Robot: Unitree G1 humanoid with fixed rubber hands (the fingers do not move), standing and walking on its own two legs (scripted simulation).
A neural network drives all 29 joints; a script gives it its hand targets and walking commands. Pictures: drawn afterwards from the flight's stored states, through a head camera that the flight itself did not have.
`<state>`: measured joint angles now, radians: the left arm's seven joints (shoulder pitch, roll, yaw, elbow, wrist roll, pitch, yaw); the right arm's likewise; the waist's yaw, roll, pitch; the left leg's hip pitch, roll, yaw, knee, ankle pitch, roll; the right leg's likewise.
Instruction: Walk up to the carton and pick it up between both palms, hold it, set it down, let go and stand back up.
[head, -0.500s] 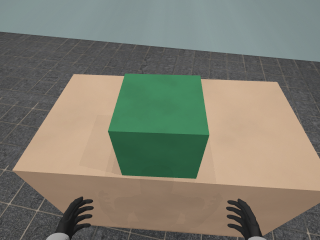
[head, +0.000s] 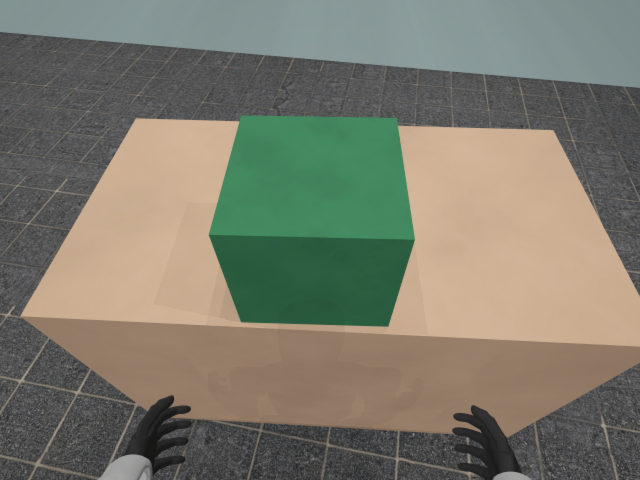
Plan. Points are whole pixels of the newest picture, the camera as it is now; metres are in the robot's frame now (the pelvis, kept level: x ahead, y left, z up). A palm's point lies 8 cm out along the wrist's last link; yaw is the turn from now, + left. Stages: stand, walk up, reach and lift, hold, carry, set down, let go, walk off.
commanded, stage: set down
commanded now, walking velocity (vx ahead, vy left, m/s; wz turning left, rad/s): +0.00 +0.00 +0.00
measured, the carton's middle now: (316, 223) +0.48 +0.03 +0.00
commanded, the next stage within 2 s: let go in 1.06 s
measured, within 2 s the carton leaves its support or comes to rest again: neither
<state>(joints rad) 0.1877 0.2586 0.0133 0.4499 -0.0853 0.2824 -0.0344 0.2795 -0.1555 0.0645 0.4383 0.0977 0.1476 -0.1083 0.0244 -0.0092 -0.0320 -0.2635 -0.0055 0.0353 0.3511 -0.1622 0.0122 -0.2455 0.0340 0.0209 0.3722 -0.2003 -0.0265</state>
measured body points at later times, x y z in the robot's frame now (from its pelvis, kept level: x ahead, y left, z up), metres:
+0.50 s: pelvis -0.02 +0.00 +0.00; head +0.04 +0.01 +0.44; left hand +0.15 +0.24 -0.12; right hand +0.14 -0.21 -0.13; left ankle +0.01 +0.11 -0.75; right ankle -0.01 -0.10 -0.75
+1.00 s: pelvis -0.03 -0.01 -0.01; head +0.05 +0.01 +0.43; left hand +0.13 +0.24 -0.15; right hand +0.13 -0.21 -0.16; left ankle +0.01 +0.11 -0.75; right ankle -0.01 -0.10 -0.75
